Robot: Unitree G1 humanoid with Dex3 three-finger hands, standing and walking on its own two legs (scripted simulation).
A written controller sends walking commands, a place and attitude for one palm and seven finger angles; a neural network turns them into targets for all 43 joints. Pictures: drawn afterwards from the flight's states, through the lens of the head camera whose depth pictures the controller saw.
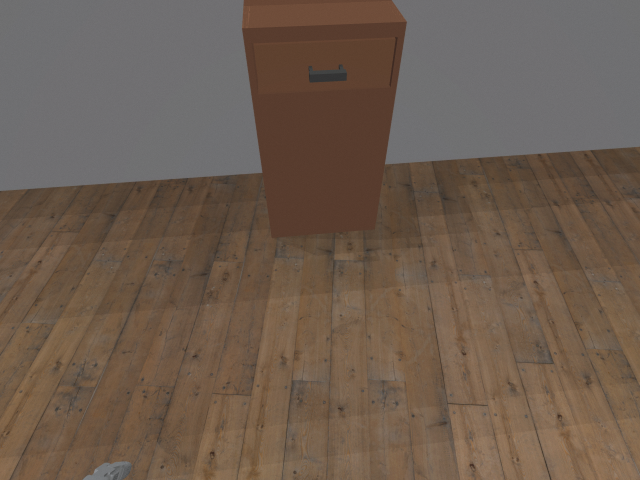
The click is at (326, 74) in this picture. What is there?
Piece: drawer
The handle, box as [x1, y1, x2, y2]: [309, 64, 346, 82]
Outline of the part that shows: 346,72 341,64 339,65 338,70 313,71 311,66 309,66 309,80 310,82 346,80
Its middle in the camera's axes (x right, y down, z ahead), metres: +0.02 -0.48 +1.12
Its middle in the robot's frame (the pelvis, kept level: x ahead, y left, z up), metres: +1.16 +0.04 -0.04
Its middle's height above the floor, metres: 0.73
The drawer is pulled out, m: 0.00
